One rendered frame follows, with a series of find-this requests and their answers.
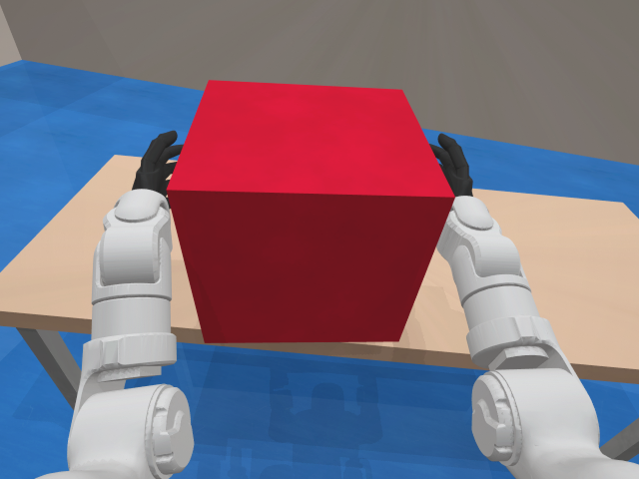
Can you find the robot right forearm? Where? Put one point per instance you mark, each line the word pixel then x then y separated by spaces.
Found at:
pixel 505 328

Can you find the right robot upper arm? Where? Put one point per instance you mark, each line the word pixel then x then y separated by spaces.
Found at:
pixel 539 423

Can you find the left robot upper arm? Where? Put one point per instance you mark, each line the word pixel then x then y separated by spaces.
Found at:
pixel 135 433

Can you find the carton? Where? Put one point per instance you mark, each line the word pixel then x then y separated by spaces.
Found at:
pixel 306 213

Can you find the robot left forearm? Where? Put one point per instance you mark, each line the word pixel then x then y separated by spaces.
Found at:
pixel 131 293

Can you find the robot left hand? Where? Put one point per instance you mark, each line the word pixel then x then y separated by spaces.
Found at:
pixel 153 171

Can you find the robot right hand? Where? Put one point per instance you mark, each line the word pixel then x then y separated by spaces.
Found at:
pixel 453 165

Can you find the table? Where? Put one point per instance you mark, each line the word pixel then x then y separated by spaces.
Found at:
pixel 580 258

